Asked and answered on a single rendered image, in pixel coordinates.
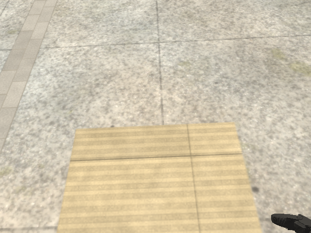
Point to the right robot hand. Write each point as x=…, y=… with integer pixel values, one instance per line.
x=298, y=224

